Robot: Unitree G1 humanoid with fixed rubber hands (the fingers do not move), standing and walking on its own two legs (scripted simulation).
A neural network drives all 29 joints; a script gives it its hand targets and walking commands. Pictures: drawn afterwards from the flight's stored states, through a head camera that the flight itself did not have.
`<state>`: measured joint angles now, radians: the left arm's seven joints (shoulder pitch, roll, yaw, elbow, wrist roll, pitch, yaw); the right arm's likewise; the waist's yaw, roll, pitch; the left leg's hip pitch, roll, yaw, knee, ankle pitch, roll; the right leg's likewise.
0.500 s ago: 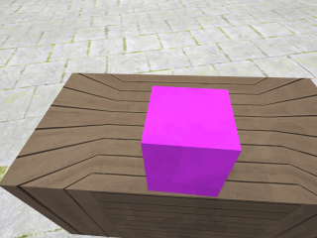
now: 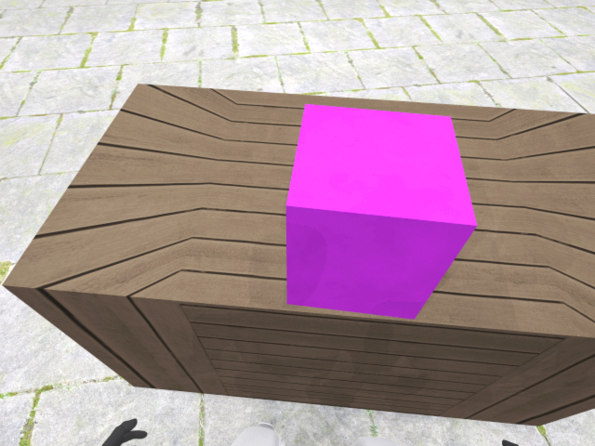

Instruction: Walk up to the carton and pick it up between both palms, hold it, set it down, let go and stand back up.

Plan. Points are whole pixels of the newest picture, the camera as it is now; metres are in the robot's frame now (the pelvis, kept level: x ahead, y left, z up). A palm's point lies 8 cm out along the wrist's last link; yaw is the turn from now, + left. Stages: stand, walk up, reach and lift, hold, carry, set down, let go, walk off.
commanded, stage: stand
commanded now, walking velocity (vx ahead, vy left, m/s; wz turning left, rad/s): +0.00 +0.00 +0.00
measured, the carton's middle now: (362, 217) +0.44 -0.06 +0.04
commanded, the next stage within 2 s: none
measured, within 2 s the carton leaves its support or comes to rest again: neither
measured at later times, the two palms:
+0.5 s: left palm out of the picture -0.06 +0.18 -0.08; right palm out of the picture +0.08 -0.31 -0.13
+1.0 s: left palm out of the picture +0.05 +0.16 -0.10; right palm out of the picture +0.15 -0.35 -0.12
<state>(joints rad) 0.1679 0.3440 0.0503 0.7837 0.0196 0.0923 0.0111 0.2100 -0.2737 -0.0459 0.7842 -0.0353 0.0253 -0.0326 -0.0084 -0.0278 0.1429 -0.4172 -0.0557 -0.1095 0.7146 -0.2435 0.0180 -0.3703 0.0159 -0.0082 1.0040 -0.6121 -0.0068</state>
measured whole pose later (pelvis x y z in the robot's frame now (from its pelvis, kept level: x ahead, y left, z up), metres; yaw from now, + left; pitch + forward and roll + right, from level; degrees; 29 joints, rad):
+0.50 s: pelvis -0.01 -0.07 +0.02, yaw +2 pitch -2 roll +1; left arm 0.49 0.19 0.00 0.85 0.02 -0.01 0.01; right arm 0.25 -0.26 -0.04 0.83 -0.04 0.04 -0.02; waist 0.03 0.10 0.05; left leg -0.43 -0.01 -0.06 0.87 -0.31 -0.03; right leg -0.08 0.04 -0.09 0.51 -0.39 -0.08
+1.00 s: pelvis +0.04 -0.10 +0.01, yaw +3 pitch -2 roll +2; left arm 0.39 0.23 0.02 0.77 0.03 -0.01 0.02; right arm 0.18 -0.26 -0.01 0.89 -0.02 0.05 -0.03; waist 0.01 0.01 0.06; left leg -0.32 0.02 0.03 0.71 -0.38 -0.01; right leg -0.04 0.05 -0.11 0.54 -0.48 -0.10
